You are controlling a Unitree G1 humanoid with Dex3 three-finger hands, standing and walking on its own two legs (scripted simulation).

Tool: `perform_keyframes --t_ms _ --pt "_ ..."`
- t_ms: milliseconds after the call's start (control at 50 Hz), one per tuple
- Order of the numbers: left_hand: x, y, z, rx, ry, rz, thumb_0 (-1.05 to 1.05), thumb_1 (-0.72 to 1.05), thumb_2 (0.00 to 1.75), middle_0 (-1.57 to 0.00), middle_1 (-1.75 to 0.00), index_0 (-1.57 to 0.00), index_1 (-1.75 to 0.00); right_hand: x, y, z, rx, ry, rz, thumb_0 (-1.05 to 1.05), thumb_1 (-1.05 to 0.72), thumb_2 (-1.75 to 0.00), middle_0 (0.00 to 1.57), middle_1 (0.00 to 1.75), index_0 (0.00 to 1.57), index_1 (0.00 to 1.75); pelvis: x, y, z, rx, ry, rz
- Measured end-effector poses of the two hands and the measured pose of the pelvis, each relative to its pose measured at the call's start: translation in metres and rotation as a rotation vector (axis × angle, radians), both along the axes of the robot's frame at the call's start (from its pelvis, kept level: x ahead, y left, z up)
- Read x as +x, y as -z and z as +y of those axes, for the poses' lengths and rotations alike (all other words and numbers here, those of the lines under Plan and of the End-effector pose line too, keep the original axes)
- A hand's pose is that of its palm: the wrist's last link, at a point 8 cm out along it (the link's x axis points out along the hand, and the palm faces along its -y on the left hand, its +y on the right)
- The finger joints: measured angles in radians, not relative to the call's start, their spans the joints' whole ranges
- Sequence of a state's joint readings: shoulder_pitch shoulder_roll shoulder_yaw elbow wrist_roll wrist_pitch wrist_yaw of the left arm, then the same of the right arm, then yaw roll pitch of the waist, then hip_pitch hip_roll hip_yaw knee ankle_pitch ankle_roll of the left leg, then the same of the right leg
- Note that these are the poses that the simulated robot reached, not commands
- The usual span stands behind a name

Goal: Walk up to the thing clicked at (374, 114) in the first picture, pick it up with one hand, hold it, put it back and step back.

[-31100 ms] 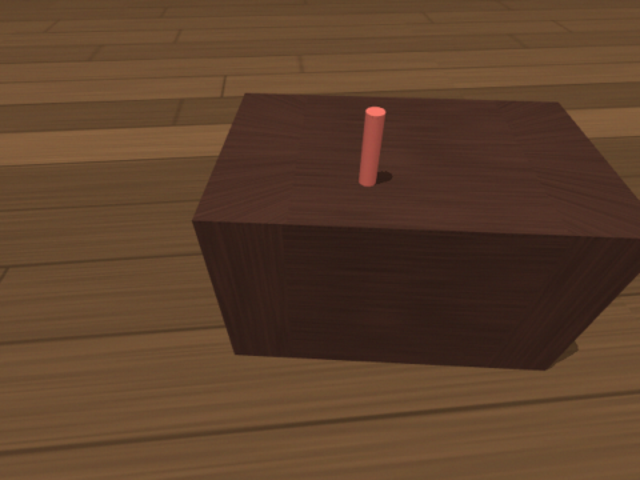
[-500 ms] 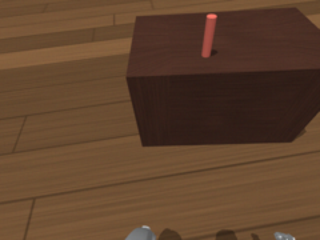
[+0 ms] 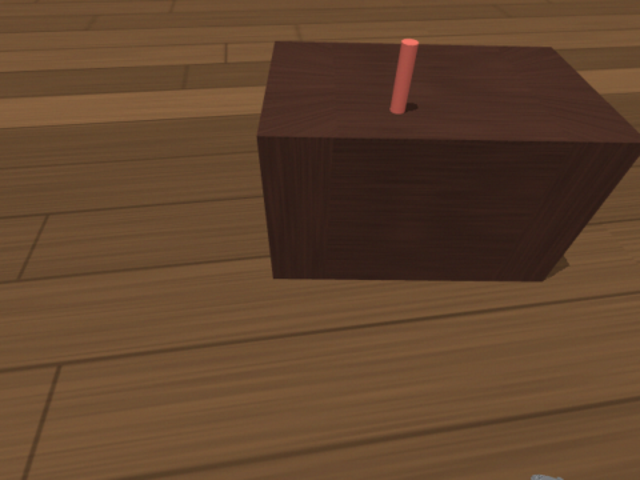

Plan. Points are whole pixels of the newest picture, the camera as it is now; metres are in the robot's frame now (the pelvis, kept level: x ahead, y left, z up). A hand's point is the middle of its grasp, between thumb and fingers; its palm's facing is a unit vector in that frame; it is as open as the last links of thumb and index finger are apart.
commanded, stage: step back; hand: right
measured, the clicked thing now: (403, 78) +1.15 -0.21 -0.01
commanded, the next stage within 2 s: stand in 0.86 s
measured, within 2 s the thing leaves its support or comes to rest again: neither
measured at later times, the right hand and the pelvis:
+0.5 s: hand out of the picture +0.08 -0.25 -0.15, palm faces -0.02 +0.94 -0.34, open 7.4 cm; pelvis +0.01 +0.01 +0.00, yaw +1 degrees
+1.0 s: hand out of the picture +0.17 -0.24 -0.13, palm faces -0.03 +0.94 -0.34, open 7.4 cm; pelvis +0.05 +0.01 +0.01, yaw +1 degrees
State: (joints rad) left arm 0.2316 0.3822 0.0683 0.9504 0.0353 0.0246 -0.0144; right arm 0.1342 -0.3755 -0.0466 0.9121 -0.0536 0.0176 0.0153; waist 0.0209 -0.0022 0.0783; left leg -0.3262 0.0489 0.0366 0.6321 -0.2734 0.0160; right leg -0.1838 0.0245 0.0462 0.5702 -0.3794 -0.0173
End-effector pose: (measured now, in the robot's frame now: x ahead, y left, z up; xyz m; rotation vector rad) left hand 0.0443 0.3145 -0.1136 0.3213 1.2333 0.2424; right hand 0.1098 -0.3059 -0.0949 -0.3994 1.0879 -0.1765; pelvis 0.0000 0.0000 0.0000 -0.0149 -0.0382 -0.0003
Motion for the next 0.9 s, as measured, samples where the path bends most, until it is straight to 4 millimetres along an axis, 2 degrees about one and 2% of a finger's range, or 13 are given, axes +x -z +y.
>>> perform_keyframes --t_ms 60,120,180,240,380,500,600,720,820,900 --pt "-0.025 -0.003 -0.007 0.000 -0.009 0.025 0.01 0.90 0.90 -0.20 -0.30 -0.21 -0.29 -0.011 0.001 -0.006 0.003 0.019 0.007 0.01 -0.90 -0.90 0.21 0.30 0.21 0.30 -0.006 -0.003 -0.003 -0.015 -0.001 -0.007" --pt "-0.042 -0.007 -0.007 0.000 -0.033 0.034 0.01 0.90 0.90 -0.21 -0.30 -0.21 -0.30 -0.021 0.002 -0.007 0.011 0.020 0.032 0.01 -0.90 -0.90 0.21 0.30 0.20 0.30 -0.009 -0.006 0.000 -0.003 -0.009 -0.007" --pt "-0.049 -0.007 -0.002 -0.003 -0.050 0.032 0.01 0.90 0.90 -0.21 -0.30 -0.21 -0.30 -0.028 0.004 -0.004 0.010 0.009 0.063 0.01 -0.90 -0.90 0.21 0.30 0.20 0.30 -0.009 -0.005 0.005 -0.001 -0.029 -0.005" --pt "-0.045 -0.002 0.009 -0.004 -0.055 0.028 0.01 0.90 0.90 -0.21 -0.30 -0.21 -0.30 -0.033 0.008 0.005 0.006 0.012 0.084 0.01 -0.90 -0.90 0.20 0.30 0.20 0.30 -0.008 -0.002 0.013 0.015 -0.045 -0.010" --pt "-0.013 -0.002 0.020 -0.001 -0.011 0.019 0.01 0.90 0.90 -0.20 -0.30 -0.21 -0.29 -0.039 0.006 0.025 0.043 0.037 0.064 0.01 -0.90 -0.90 0.21 0.30 0.20 0.30 -0.004 -0.005 0.016 0.026 -0.011 0.000" --pt "0.017 -0.011 0.013 0.029 0.015 -0.028 0.01 0.90 0.90 -0.20 -0.30 -0.20 -0.29 -0.035 0.015 0.015 0.063 0.072 0.082 0.01 -0.90 -0.90 0.21 0.30 0.21 0.30 0.006 -0.005 0.007 0.004 -0.009 0.002" --pt "0.034 -0.015 0.007 0.027 0.005 -0.058 0.00 0.90 0.90 -0.20 -0.30 -0.21 -0.29 -0.019 0.017 0.011 0.053 0.063 0.105 0.01 -0.90 -0.90 0.21 0.30 0.20 0.30 0.022 -0.006 0.007 0.010 -0.022 0.009" --pt "0.064 -0.008 0.007 -0.003 -0.009 -0.071 0.01 0.90 0.90 -0.21 -0.30 -0.21 -0.30 0.003 0.016 0.017 0.039 0.048 0.101 0.01 -0.90 -0.90 0.21 0.30 0.20 0.30 0.037 -0.004 0.013 0.027 -0.031 0.011" --pt "0.087 -0.006 0.002 -0.016 0.000 -0.091 0.01 0.90 0.90 -0.20 -0.30 -0.21 -0.29 0.024 0.010 0.021 0.044 0.043 0.080 0.01 -0.90 -0.90 0.21 0.30 0.20 0.30 0.045 -0.007 0.010 0.015 -0.029 0.015" --pt "0.097 -0.008 -0.002 -0.022 0.007 -0.098 0.00 0.90 0.90 -0.20 -0.30 -0.21 -0.29 0.041 0.006 0.023 0.047 0.039 0.048 0.01 -0.90 -0.90 0.21 0.30 0.20 0.30 0.047 -0.009 0.009 0.016 -0.027 0.012"
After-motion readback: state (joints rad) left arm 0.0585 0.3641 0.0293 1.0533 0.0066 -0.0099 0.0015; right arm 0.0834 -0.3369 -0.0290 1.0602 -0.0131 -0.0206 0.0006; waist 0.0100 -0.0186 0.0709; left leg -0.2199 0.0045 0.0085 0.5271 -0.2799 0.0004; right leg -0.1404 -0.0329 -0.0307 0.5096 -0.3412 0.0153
